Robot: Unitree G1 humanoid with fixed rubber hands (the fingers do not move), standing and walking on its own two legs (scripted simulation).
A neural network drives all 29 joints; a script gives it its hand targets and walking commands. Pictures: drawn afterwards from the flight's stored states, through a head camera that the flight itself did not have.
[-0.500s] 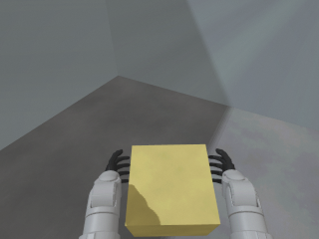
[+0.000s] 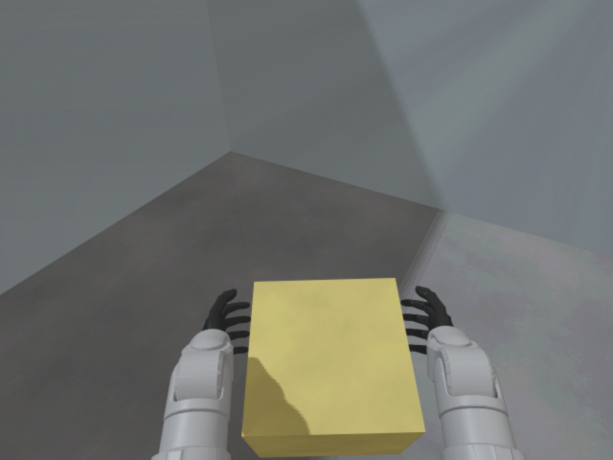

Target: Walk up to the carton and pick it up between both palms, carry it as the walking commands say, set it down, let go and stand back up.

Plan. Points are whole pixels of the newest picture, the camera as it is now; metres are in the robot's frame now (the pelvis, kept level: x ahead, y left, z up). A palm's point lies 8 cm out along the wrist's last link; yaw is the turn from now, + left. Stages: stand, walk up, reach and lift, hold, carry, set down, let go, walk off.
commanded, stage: carry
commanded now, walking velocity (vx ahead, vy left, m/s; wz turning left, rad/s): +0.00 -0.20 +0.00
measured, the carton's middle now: (327, 368) +0.30 +0.00 -0.04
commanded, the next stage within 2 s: none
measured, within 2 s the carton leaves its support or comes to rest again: neither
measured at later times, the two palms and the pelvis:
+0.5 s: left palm (249, 309) +0.30 +0.10 +0.10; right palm (477, 319) +0.28 -0.19 +0.10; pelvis +0.00 -0.02 -0.01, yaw -3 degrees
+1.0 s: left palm (225, 323) +0.28 +0.13 +0.10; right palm (460, 330) +0.26 -0.16 +0.10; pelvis -0.01 +0.00 -0.01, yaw -2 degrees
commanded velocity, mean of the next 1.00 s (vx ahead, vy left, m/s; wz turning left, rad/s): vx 0.00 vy -0.02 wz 0.00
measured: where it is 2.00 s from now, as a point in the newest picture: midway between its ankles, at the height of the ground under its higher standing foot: outside the picture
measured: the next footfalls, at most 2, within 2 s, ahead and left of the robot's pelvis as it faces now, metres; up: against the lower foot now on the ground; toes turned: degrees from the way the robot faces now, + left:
none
